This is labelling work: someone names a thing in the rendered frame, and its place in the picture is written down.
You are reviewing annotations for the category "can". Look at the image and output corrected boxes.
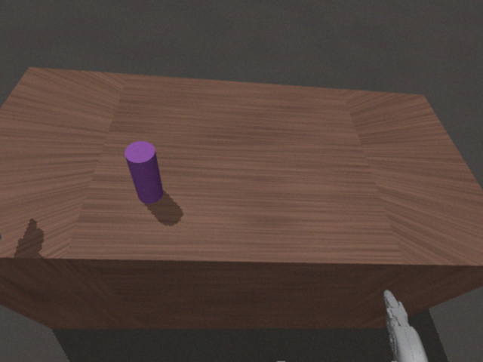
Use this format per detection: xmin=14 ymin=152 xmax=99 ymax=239
xmin=125 ymin=141 xmax=163 ymax=204

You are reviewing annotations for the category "right robot hand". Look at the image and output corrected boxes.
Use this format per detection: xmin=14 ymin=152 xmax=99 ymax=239
xmin=383 ymin=290 xmax=428 ymax=362

